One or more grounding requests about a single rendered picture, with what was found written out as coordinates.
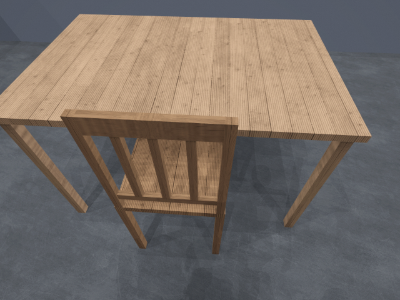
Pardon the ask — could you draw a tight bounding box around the table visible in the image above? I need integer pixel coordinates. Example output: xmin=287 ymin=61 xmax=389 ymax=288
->
xmin=0 ymin=14 xmax=372 ymax=228

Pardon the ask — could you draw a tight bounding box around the chair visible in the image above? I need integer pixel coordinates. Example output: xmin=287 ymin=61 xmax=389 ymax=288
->
xmin=60 ymin=109 xmax=239 ymax=254

